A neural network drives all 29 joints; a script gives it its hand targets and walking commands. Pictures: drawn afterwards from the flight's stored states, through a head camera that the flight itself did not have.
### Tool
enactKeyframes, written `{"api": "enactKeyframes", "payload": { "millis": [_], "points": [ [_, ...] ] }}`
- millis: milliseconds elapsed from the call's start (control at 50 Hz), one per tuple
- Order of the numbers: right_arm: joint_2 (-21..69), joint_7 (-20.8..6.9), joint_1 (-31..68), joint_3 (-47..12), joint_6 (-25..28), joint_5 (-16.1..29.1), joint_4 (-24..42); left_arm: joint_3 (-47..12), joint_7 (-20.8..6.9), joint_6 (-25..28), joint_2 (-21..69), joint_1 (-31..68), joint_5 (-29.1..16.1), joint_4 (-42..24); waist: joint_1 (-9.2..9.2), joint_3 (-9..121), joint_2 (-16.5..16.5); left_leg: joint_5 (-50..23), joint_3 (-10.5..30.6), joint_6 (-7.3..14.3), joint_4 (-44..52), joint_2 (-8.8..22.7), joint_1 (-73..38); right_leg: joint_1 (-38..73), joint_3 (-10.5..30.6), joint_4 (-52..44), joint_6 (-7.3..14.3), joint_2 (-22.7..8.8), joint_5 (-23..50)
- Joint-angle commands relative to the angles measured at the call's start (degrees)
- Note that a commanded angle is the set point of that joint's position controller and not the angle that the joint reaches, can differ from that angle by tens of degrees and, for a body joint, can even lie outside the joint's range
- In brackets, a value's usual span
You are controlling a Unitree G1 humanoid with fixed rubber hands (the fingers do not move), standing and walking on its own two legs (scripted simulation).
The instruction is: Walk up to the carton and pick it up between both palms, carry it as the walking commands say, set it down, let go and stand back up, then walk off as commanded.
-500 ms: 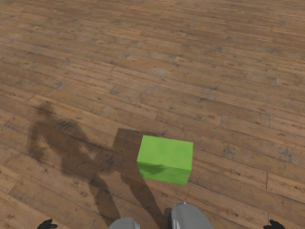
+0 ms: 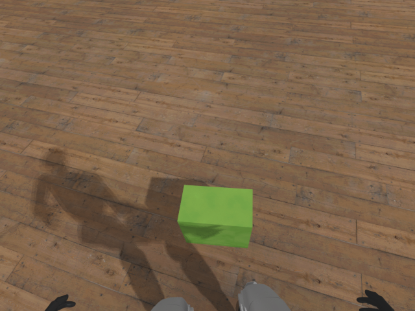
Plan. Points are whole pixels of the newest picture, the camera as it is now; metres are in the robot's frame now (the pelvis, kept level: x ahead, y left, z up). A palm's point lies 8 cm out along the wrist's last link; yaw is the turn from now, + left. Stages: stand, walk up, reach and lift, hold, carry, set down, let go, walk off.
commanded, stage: walk up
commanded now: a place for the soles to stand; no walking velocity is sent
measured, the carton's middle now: (217, 217) +0.52 +0.02 -0.60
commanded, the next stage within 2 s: none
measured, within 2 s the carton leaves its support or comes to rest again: neither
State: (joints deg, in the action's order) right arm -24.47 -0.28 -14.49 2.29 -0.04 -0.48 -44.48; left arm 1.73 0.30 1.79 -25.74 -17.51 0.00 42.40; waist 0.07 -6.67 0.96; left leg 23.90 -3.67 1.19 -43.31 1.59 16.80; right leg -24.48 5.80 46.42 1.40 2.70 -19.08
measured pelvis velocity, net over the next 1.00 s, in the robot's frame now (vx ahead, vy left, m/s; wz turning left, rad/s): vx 0.01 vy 0.03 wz -0.03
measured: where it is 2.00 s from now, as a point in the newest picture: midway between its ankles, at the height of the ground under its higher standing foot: outside the picture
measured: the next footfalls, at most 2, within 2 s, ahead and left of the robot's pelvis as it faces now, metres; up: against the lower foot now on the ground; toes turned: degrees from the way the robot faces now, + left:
none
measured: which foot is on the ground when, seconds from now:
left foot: down 0.00-1.00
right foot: down 0.00-1.00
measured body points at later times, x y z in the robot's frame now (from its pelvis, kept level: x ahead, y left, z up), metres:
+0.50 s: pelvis +0.02 +0.02 +0.00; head +0.06 +0.01 +0.45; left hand +0.11 +0.35 -0.09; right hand +0.12 -0.30 -0.11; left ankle +0.00 +0.14 -0.71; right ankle +0.06 -0.10 -0.71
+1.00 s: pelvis +0.01 +0.03 +0.00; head +0.04 +0.02 +0.45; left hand +0.11 +0.36 -0.09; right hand +0.10 -0.30 -0.10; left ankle +0.00 +0.14 -0.71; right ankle +0.06 -0.10 -0.71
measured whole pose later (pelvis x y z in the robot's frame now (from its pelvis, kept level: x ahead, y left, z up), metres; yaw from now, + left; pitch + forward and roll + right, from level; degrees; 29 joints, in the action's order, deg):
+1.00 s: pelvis +0.01 +0.03 +0.00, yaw -2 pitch -2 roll +0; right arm -24.5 -0.7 -13.2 2.3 0.2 -0.5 -44.5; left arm 0.6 0.7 3.3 -25.7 -17.3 0.0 42.6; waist 0.1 -5.6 0.7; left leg 26.5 -3.8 1.3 -45.2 1.5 16.9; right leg -23.4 5.7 44.3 -0.2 2.3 -18.9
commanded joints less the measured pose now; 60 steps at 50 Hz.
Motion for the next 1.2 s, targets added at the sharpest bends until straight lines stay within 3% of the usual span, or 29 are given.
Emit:
{"api": "enactKeyframes", "payload": {
  "millis": [0, 60, 120, 180, 200, 260, 300, 340, 380, 440, 480, 520, 560, 600, 620, 680, 720, 740, 780, 840, 880, 900, 940, 1000, 1040, 1060, 1120, 1160, 1180],
  "points": [
    [-10.9, -0.1, 4.6, 3.9, 1.0, -0.8, 2.4, 4.0, 0.9, 2.3, -13.7, -0.9, 1.0, -0.8, 0.17, 8.7, -6.7, 2.8, 6.2, 4.1, 0.7, 1.8, 3.2, 6.0, 15.5, -13.3, 5.9, -7.4, 5.0],
    [-12.3, 0.1, 0.5, 4.5, 0.9, -1.2, 0.3, 3.6, 1.3, 1.8, -14.0, 2.8, 1.0, -1.7, 2.70, 5.5, -2.7, 8.9, 7.3, 3.0, 3.6, -0.4, -0.1, -4.3, 26.5, -20.3, 8.7, -11.0, -10.9],
    [-12.1, -0.1, 1.7, 4.7, 2.1, -1.9, 0.8, 2.5, 0.9, 2.2, -10.5, 5.9, 0.9, -2.1, 2.88, 2.2, -1.3, 9.4, 12.9, 5.6, 12.5, 5.0, -2.2, -7.4, 13.0, -12.6, 4.5, -4.4, -3.1],
    [-14.2, 0.0, 3.1, 4.6, 2.3, -1.0, 1.4, 2.5, 1.0, 2.5, -10.6, 2.9, 0.8, -1.8, 2.23, 7.5, 2.3, -5.0, 14.7, 9.6, 13.2, 11.8, -5.2, -2.6, 0.9, -2.0, 1.8, -0.4, 12.3],
    [-13.6, 0.0, 2.2, 4.1, 2.4, -0.6, 2.3, 2.8, 1.0, 2.7, -11.7, 1.7, 0.5, -2.3, 1.04, 10.0, 1.0, -15.6, 12.2, 9.0, 8.6, 10.0, -7.8, -0.4, 1.0, -2.8, 2.2, -2.0, 18.8],
    [-12.7, 0.0, 5.7, 4.3, 1.4, -0.3, 3.3, 3.7, 1.6, 3.1, -12.8, -0.4, 0.8, -2.1, 0.28, 13.5, -3.9, -17.8, 3.6, 4.0, -2.0, 4.9, -1.4, 8.1, 7.8, -5.7, 6.2, -5.7, 27.6],
    [-11.2, 0.4, 3.3, 4.3, 1.0, -0.3, 3.7, 3.6, 1.8, 3.1, -13.9, -1.7, 0.8, -1.9, 0.39, 13.8, -6.7, -5.5, 5.5, 2.7, -5.7, 0.0, 2.9, 12.2, 22.9, -10.2, 10.9, -11.4, 27.9],
    [-10.5, 0.4, 2.5, 3.7, 0.9, -0.1, 2.4, 3.8, 2.0, 3.0, -14.2, 0.4, 0.8, -2.7, 0.51, 11.9, -8.1, 1.5, 6.3, 2.5, -3.6, -0.8, 3.7, 11.4, 26.7, -12.3, 12.7, -14.2, 28.1],
    [-11.1, 0.4, 0.4, 3.9, 1.7, -0.9, 0.9, 2.8, 2.1, 2.5, -12.7, 3.0, 0.8, -2.6, 2.46, 9.8, -4.1, -2.7, 7.8, 3.4, 2.7, 0.1, -1.6, 4.3, 22.1, -10.8, 9.9, -10.8, 22.3],
    [-15.2, 0.3, -0.5, 4.9, 2.3, -0.2, 1.2, 2.3, 1.7, 2.5, -10.4, 3.8, 0.1, -3.0, 3.10, 9.7, 4.6, -9.8, 17.3, 9.7, 11.9, 11.6, -9.6, -5.3, 2.7, 1.6, 2.2, -1.0, 17.1],
    [-14.5, 0.2, 2.8, 4.7, 2.0, -0.2, 2.3, 2.3, 2.0, 2.4, -11.5, 3.5, 0.7, -1.7, 2.08, 6.5, 1.8, -15.6, 17.3, 12.7, 11.1, 15.3, -4.3, -1.3, -1.9, -0.4, 1.1, -2.0, 5.1],
    [-13.7, -0.1, 4.8, 4.5, 1.4, -0.4, 2.8, 2.5, 1.8, 2.9, -11.3, -0.7, 0.4, -0.6, 0.45, 10.4, 0.2, -17.4, 9.9, 8.8, 5.4, 10.0, -2.8, 6.5, 0.3, -7.0, 2.5, -1.3, 11.6],
    [-11.9, -0.1, 5.5, 4.0, 1.2, -0.1, 2.7, 3.2, 1.6, 3.5, -12.9, -1.0, 0.8, -0.9, 0.20, 10.4, -2.0, -12.2, 5.4, 4.6, -1.0, 3.8, 2.0, 7.8, 11.0, -8.8, 6.3, -5.4, 18.8],
    [-10.5, -0.1, 4.1, 3.9, 0.3, 0.1, 2.7, 3.6, 1.7, 3.3, -15.2, -1.5, 1.0, -0.8, 1.46, 9.3, -4.1, 7.5, 4.0, 2.2, -4.3, -0.9, 3.6, 6.7, 25.5, -17.1, 10.9, -12.6, 7.6],
    [-10.6, 0.0, 1.9, 3.8, 0.6, 0.0, 1.8, 3.1, 1.9, 2.9, -15.0, 1.0, 1.4, -2.0, 1.77, 8.9, -5.7, 7.1, 6.6, 3.0, -0.6, -0.9, 2.1, 3.5, 27.4, -17.4, 11.3, -12.9, 4.9],
    [-13.4, 0.0, 0.1, 4.3, 1.6, -0.7, 0.9, 2.2, 1.3, 1.8, -11.7, 5.3, 1.1, -2.3, 3.88, 1.7, 0.0, 13.2, 16.6, 6.8, 15.8, 6.9, -3.6, -12.0, 12.7, -9.7, 4.1, -4.6, -2.7],
    [-14.8, -0.4, 3.1, 4.7, 2.2, -0.5, 1.0, 2.0, 1.3, 2.0, -11.3, 1.7, 0.6, -0.1, 1.72, 3.6, 7.0, 5.2, 22.3, 11.3, 20.9, 15.2, -0.9, -4.4, -1.5, 1.6, 1.3, 0.2, -3.6],
    [-16.1, -0.3, 4.9, 5.1, 1.8, -0.4, 2.3, 2.7, 1.3, 1.9, -13.1, 1.7, 1.3, -1.0, 1.72, 4.5, 3.0, 0.9, 22.5, 12.9, 19.4, 17.0, 0.1, -1.4, -3.1, 2.6, 1.2, -0.1, -7.4],
    [-15.1, -0.3, 5.9, 5.0, 1.9, -0.9, 1.6, 2.5, 1.2, 2.1, -10.5, 1.9, 0.5, -0.4, 1.13, 3.8, 4.7, -4.0, 17.0, 11.1, 16.8, 14.6, 2.1, 1.1, -3.0, -3.4, 1.5, -0.6, -5.2],
    [-11.7, -0.1, 6.3, 3.8, 1.7, -0.6, 3.3, 3.2, 1.4, 3.6, -12.8, -4.2, 1.2, 0.7, -1.28, 9.7, 1.6, -13.5, 5.9, 5.1, 2.4, 6.0, 3.5, 11.6, 3.0, -9.5, 3.3, -3.3, 18.3],
    [-9.9, 0.0, 5.4, 3.9, 0.8, 0.2, 3.1, 3.7, 1.4, 3.4, -14.5, -3.1, 0.5, 0.2, -0.24, 10.7, -7.1, 0.1, 4.6, 1.5, -8.3, -1.0, 4.5, 10.4, 22.2, -13.2, 11.8, -12.9, 20.9],
    [-10.8, 0.1, 3.8, 4.0, 0.6, 0.1, 3.0, 2.8, 1.7, 3.3, -15.5, -1.4, 1.0, -0.7, 1.20, 9.7, -5.7, 7.8, 5.4, 1.8, -4.6, -1.1, 1.6, 6.2, 25.9, -16.4, 12.8, -14.5, 18.3],
    [-9.9, -0.1, 1.9, 3.7, 1.0, -0.6, 1.2, 2.7, 1.6, 2.4, -13.8, 3.8, 1.3, -1.7, 3.45, 8.5, -4.7, 5.9, 7.7, 2.7, 5.6, 0.4, -2.9, 1.3, 22.5, -15.9, 9.6, -12.5, 7.1],
    [-16.5, 0.0, -0.3, 4.5, 2.8, -1.0, 0.2, 0.9, 1.3, 1.9, -9.0, 5.5, 0.1, -1.7, 3.68, 6.1, 6.9, 0.6, 22.9, 7.7, 21.2, 15.3, -9.3, -9.5, 2.5, -0.3, 1.4, -0.5, 6.0],
    [-15.6, -0.1, 3.7, 4.9, 2.7, -0.3, 1.6, 2.2, 1.3, 2.0, -11.7, 3.0, 0.7, 0.0, 1.63, 5.6, 4.3, -11.0, 17.9, 11.7, 16.9, 16.5, -5.2, -2.8, -3.2, 0.1, 1.0, -1.4, -3.9],
    [-15.5, -0.5, 5.2, 4.7, 2.3, -1.2, 2.0, 2.5, 1.3, 2.2, -11.5, 0.2, 0.4, -0.4, -0.20, 6.7, 6.1, -16.4, 11.9, 9.6, 12.0, 12.9, -3.4, 4.0, -3.8, -7.2, 0.8, -1.5, -3.1],
    [-11.8, -0.1, 4.6, 3.6, 1.3, -0.1, 2.9, 3.2, 1.4, 3.3, -13.7, 1.2, 0.8, -0.8, 1.35, 10.3, -0.6, -8.5, 3.9, 2.9, 2.2, 3.8, -0.5, 7.4, 10.4, -10.6, 5.8, -6.6, 19.1],
    [-10.4, -0.1, 5.1, 3.4, 0.6, 0.1, 1.6, 2.6, 1.6, 3.0, -13.3, -1.4, 1.0, -0.3, 0.22, 9.9, -3.0, 1.2, 5.3, 2.9, -2.0, 0.3, 0.2, 3.8, 20.3, -14.3, 10.4, -11.0, 13.5],
    [-9.3, -0.2, 1.7, 3.3, 0.9, -0.1, 2.0, 2.8, 1.5, 2.8, -15.0, 3.2, 1.5, -1.4, 3.29, 7.3, -4.1, 5.1, 5.7, 2.1, 4.0, 0.4, -0.7, 2.6, 20.6, -15.0, 9.9, -11.0, 8.9]
  ]
}}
